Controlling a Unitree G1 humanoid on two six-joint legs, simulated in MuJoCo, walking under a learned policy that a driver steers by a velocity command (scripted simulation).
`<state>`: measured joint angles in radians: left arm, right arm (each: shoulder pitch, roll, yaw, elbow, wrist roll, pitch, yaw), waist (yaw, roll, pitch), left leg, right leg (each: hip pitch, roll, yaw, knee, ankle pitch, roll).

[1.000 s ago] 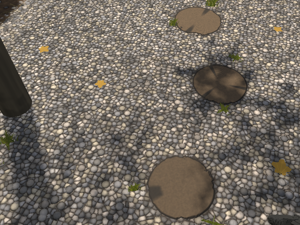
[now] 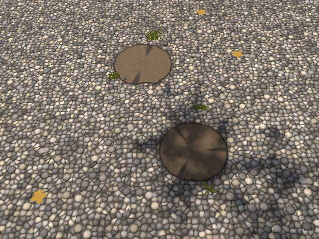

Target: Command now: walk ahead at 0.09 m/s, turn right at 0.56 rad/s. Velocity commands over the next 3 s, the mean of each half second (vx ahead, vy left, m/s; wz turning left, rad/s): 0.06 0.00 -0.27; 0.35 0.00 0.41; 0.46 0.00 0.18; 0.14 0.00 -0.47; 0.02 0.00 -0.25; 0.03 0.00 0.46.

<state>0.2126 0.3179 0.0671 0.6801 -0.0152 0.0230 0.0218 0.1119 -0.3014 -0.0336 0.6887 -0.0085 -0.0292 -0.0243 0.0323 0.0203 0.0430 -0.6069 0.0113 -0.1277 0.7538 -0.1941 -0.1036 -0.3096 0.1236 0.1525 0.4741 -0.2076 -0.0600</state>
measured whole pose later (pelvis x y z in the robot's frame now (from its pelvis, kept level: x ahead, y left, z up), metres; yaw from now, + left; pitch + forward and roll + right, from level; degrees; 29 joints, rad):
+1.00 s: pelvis +0.22 +0.09 +0.01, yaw +9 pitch +1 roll -1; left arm 0.19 0.31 0.07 0.72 0.00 -0.10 -0.01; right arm 0.34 -0.26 -0.04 0.72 0.00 -0.05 0.02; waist -0.03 -0.03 0.02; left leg -0.20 -0.07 -0.04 0.41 -0.23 0.08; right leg -0.55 -0.07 0.03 1.04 -0.25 0.00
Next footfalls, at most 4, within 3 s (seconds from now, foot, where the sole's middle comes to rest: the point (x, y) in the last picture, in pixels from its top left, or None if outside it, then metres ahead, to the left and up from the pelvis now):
0.10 left None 0.16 0.14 -0.78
0.44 right None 0.07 -0.11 -0.78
0.80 left None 0.23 0.16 -0.78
1.30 right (167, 198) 0.60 0.04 -0.78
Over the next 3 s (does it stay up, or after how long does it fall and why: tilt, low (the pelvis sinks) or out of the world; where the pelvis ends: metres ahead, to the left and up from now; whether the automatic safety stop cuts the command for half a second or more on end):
stays up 0.64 0.17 0.01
